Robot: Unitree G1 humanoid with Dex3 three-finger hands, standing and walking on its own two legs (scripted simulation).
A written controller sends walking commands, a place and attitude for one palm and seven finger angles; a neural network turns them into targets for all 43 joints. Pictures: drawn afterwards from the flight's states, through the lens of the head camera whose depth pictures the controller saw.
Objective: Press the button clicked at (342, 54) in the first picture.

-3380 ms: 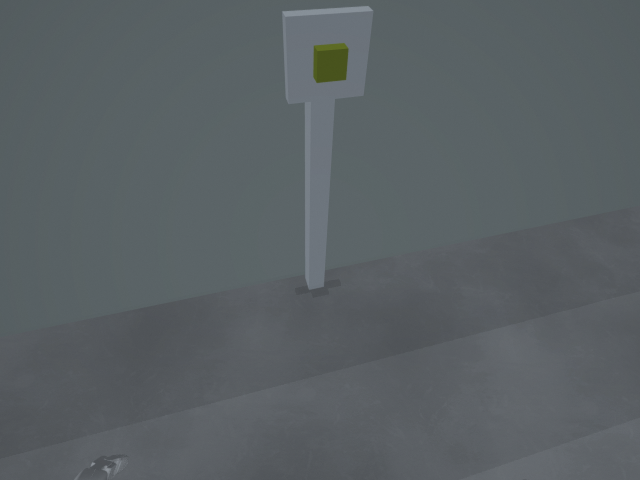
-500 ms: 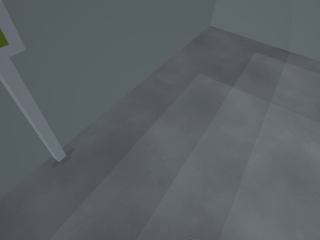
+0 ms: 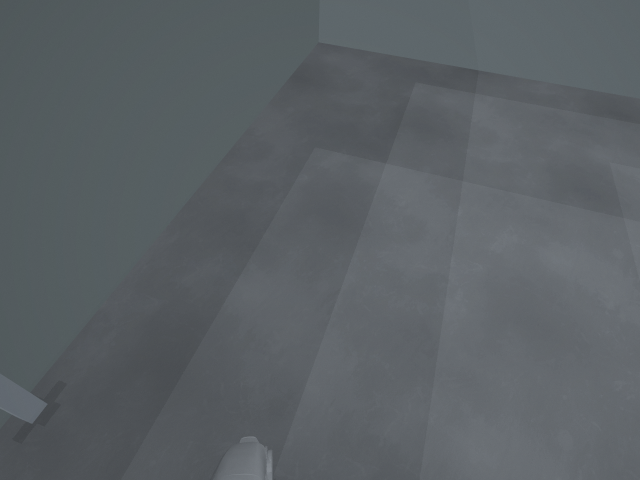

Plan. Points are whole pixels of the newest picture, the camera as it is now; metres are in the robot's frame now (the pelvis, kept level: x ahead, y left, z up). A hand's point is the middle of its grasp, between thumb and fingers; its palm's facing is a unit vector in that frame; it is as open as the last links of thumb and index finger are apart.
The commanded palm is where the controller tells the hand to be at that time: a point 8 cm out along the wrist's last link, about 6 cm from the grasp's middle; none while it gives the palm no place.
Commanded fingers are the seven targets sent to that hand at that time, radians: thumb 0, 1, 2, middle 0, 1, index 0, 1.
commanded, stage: walk to a spot facing it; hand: left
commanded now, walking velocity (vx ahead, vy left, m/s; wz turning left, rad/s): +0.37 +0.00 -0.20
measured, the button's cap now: out of the picture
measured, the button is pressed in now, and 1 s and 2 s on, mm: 0 0 0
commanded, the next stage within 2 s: turn to face it in 0.72 s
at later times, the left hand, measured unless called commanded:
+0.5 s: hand (175, 380) +0.29 +0.26 -0.17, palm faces -0.12 -0.98 -0.16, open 7.4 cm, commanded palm none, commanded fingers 0.00 0.90 0.90 -0.20 -0.30 -0.20 -0.30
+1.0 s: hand (284, 267) +0.53 +0.11 -0.17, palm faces -0.37 -0.90 -0.21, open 7.2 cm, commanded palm none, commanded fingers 0.00 0.90 0.90 -0.20 -0.30 -0.20 -0.30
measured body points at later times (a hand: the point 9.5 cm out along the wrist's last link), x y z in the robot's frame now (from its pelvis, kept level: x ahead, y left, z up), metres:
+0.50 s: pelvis +0.20 +0.08 +0.01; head +0.21 +0.11 +0.46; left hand +0.30 +0.31 -0.16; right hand +0.14 -0.15 -0.13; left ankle +0.18 +0.13 -0.74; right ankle +0.23 -0.09 -0.63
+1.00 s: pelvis +0.36 -0.02 -0.01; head +0.39 -0.03 +0.44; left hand +0.55 +0.15 -0.15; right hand +0.28 -0.23 -0.17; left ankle +0.39 +0.14 -0.65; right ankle +0.38 -0.09 -0.74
